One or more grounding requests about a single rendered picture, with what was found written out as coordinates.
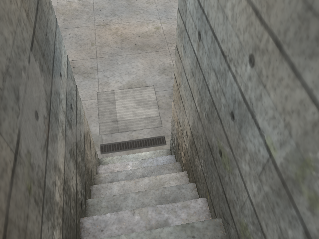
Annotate stairs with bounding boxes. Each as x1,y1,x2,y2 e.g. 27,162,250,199
80,148,227,239

